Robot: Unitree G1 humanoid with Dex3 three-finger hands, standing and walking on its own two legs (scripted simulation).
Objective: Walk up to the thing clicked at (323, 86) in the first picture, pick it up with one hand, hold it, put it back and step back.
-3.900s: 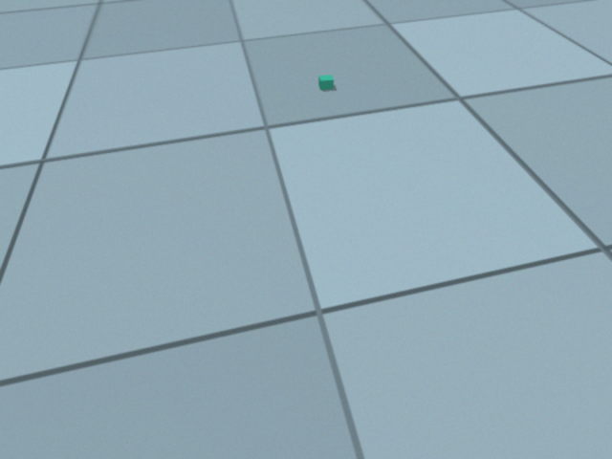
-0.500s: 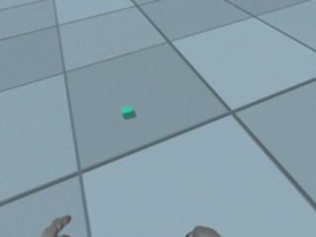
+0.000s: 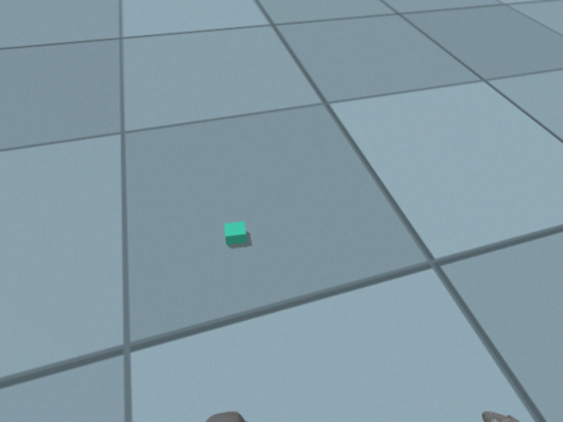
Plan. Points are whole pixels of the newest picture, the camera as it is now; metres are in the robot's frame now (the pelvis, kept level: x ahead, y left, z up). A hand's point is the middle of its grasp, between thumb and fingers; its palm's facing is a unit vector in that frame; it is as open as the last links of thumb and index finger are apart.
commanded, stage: walk up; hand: left
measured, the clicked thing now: (235, 233) +0.93 +0.21 -0.72
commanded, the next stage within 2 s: none
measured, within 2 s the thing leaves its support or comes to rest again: neither
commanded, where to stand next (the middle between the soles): +0.55 +0.01 m, yaw -3 degrees
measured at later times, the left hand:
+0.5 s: hand (148, 332) +0.27 +0.25 -0.11, palm faces -0.08 -0.91 -0.42, open 7.4 cm
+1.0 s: hand (133, 292) +0.36 +0.31 -0.15, palm faces -0.08 -0.94 -0.34, open 7.4 cm
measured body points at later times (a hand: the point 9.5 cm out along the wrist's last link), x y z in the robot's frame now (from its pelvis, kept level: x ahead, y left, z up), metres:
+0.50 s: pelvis +0.17 -0.02 +0.00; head +0.18 -0.05 +0.45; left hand +0.28 +0.29 -0.08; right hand +0.19 -0.34 -0.14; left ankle +0.09 +0.10 -0.68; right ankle +0.25 -0.13 -0.72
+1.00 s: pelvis +0.31 +0.04 +0.00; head +0.31 +0.07 +0.45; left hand +0.37 +0.36 -0.13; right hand +0.34 -0.29 -0.08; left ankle +0.36 +0.14 -0.72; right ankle +0.29 -0.10 -0.66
